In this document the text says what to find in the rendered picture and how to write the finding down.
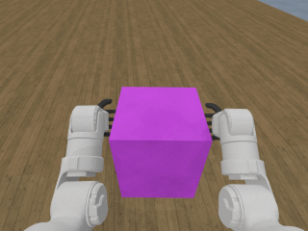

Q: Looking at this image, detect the right robot forearm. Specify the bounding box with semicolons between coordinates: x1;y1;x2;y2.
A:
212;109;279;220

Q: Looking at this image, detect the robot left upper arm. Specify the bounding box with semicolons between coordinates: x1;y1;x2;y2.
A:
24;181;109;231

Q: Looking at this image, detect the left robot hand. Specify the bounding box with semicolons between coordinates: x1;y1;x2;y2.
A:
97;98;116;137

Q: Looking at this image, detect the carton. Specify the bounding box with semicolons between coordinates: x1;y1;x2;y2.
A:
109;87;213;198

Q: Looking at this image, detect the robot right upper arm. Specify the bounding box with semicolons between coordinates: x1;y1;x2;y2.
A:
218;184;304;231

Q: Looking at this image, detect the right robot hand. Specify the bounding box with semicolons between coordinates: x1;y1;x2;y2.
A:
204;103;222;141

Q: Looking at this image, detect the left robot forearm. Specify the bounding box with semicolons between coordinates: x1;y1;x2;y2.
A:
50;105;109;217

